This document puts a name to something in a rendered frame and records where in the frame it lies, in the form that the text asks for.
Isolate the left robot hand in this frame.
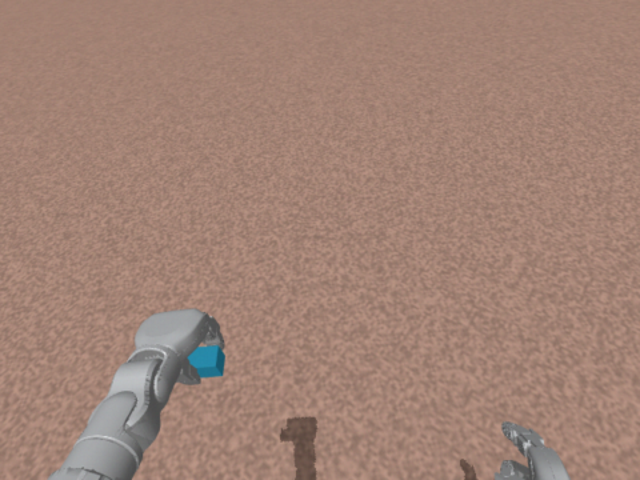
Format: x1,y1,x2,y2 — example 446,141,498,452
135,308,225,385

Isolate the left robot arm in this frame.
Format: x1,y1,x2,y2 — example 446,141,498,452
47,344,181,480

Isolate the right robot hand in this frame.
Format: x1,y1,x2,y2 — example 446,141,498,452
494,422,571,480

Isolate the small box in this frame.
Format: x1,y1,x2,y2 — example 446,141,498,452
187,345,225,378

